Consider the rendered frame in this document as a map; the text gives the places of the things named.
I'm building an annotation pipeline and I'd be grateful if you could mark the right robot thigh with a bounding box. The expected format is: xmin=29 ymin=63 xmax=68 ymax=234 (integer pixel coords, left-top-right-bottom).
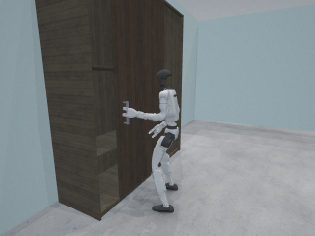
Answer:
xmin=161 ymin=133 xmax=180 ymax=163

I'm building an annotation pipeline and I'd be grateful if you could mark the wardrobe door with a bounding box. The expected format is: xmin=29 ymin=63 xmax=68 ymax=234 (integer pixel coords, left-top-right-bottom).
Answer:
xmin=110 ymin=0 xmax=164 ymax=198
xmin=163 ymin=5 xmax=181 ymax=155

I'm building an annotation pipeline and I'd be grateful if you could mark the robot left hand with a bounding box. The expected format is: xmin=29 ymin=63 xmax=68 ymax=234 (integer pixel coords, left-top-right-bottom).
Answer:
xmin=122 ymin=107 xmax=137 ymax=118

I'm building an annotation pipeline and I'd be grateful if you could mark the right robot forearm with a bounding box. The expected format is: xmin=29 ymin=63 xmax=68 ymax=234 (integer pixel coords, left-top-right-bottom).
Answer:
xmin=160 ymin=121 xmax=168 ymax=128

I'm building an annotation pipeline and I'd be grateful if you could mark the left robot forearm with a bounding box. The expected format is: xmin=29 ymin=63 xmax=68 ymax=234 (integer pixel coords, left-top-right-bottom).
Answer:
xmin=136 ymin=111 xmax=164 ymax=122

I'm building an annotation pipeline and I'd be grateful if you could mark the robot left foot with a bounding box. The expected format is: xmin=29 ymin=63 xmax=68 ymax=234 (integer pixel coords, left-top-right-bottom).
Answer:
xmin=152 ymin=204 xmax=174 ymax=213

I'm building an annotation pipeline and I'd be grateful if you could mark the robot right hand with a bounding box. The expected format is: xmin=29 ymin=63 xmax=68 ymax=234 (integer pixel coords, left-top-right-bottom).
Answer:
xmin=148 ymin=124 xmax=163 ymax=138

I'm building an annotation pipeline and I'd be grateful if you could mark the robot left upper arm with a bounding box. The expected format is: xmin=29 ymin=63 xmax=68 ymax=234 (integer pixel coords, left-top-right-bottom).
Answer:
xmin=159 ymin=90 xmax=169 ymax=121

